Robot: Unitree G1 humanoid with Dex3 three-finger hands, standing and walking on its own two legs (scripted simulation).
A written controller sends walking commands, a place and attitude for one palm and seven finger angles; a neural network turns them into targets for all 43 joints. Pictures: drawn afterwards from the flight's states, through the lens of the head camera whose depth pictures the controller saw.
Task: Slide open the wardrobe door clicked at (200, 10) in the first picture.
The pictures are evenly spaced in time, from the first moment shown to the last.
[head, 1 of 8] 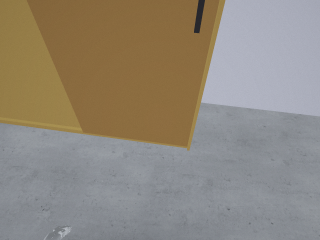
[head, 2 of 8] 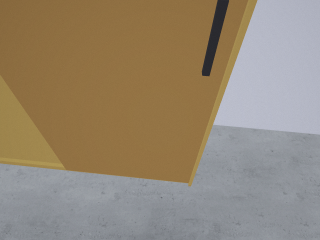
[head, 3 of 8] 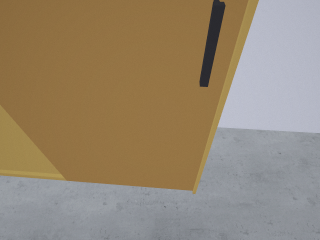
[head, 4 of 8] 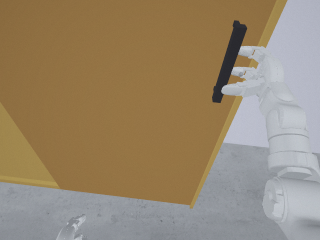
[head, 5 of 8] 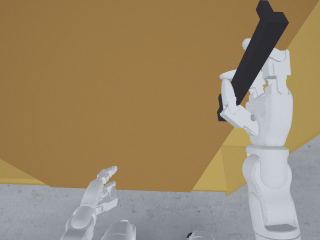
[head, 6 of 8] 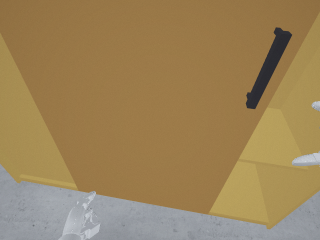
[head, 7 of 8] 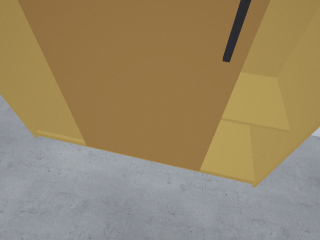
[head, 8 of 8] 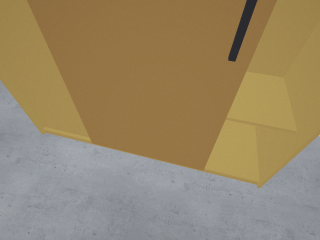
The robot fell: no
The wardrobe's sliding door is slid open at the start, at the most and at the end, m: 0.00 0.36 0.36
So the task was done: yes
